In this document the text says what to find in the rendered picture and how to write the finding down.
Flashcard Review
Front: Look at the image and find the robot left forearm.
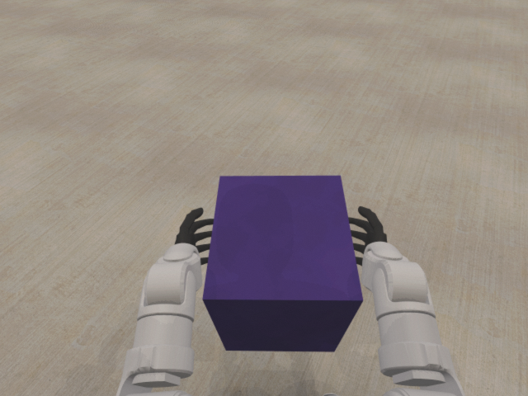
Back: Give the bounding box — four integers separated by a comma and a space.
116, 243, 202, 396

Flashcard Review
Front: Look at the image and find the right robot hand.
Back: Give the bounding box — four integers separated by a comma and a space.
348, 206, 387, 266

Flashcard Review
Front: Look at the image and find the left robot hand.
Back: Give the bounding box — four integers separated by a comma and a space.
174, 208, 214, 265

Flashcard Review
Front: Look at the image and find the carton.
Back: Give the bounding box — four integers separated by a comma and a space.
203, 176, 363, 352

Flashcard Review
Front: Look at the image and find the robot right forearm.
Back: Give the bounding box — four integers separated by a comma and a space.
361, 242, 465, 396

